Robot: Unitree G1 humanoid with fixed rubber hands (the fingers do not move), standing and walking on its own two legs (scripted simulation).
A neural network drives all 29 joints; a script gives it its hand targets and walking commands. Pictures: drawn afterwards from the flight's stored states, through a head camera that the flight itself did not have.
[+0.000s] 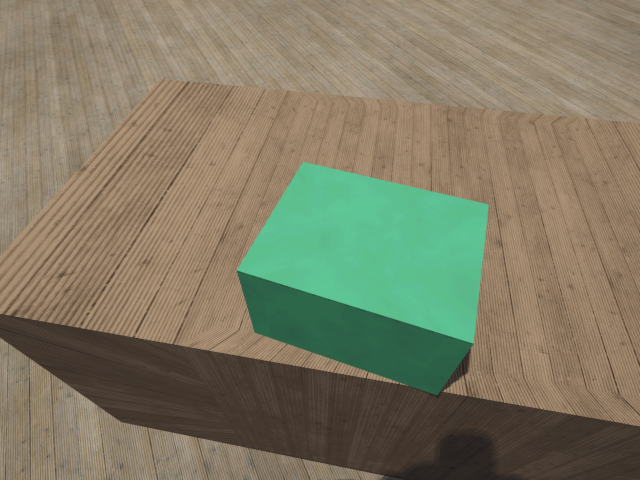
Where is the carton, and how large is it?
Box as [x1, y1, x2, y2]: [237, 162, 488, 394]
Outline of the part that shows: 303,162 237,269 254,331 428,392 437,394 473,343 488,204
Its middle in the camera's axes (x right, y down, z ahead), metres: +0.07 +0.05 +0.57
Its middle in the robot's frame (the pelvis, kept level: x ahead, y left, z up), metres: +0.40 -0.05 +0.00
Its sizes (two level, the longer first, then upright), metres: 0.283 0.223 0.167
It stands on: a pedestal, 0.68 m high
